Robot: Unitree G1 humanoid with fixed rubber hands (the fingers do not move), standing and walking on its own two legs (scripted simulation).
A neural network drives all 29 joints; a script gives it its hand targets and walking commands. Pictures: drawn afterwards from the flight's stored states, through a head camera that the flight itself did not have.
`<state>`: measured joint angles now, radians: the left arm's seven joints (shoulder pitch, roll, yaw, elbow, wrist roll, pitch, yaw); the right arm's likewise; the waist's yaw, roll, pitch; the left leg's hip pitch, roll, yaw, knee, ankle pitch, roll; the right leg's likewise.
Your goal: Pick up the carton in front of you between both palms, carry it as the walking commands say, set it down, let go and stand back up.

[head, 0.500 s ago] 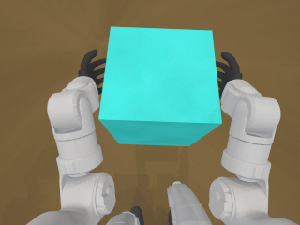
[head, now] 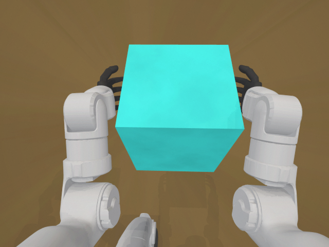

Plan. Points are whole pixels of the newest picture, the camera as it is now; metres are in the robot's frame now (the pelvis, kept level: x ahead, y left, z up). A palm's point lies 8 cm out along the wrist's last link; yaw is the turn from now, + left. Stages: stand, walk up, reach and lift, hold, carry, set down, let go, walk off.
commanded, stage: carry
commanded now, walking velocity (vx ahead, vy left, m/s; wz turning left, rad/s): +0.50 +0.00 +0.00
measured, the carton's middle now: (176, 115) +0.39 +0.03 +0.09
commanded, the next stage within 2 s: none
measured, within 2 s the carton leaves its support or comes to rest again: neither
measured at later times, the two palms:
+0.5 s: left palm (151, 10) +0.69 +0.13 +0.20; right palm (257, 15) +0.68 -0.17 +0.20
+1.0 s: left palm out of the picture +0.99 +0.14 +0.22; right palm out of the picture +0.95 -0.16 +0.22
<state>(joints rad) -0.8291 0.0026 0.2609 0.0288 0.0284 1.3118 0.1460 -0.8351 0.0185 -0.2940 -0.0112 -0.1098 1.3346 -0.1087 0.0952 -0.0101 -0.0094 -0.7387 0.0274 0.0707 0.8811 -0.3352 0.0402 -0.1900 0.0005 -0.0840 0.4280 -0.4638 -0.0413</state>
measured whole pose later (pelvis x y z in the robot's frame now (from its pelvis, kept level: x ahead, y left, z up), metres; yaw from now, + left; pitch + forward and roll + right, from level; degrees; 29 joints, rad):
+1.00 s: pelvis +0.60 +0.02 +0.07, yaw -1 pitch +5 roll +0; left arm -0.83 0.02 0.28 0.16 0.07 1.34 0.12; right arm -0.80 0.01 -0.24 0.13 -0.07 1.32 -0.14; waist -0.09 -0.01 -0.01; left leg -0.45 -0.02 0.12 0.61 -0.37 0.07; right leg -0.56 0.01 -0.01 1.32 -0.45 -0.04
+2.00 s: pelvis +1.19 +0.00 +0.15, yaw -1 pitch +5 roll -1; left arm -0.86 0.01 0.30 0.06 0.09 1.35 0.13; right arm -0.86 -0.01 -0.26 0.09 -0.03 1.32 -0.16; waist -0.07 0.02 -0.04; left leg -0.22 0.03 0.10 0.50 -0.50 0.02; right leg -0.68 -0.02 -0.10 0.74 -0.34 -0.04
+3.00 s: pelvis +1.79 -0.04 +0.23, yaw +0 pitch +4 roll +0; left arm -0.80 0.01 0.23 0.14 0.04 1.34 0.14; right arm -0.85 -0.02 -0.28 0.16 -0.07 1.35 -0.11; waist 0.09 0.01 -0.04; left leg -0.65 0.01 0.02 1.30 -0.43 0.04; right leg -0.39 0.01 -0.12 0.57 -0.38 -0.06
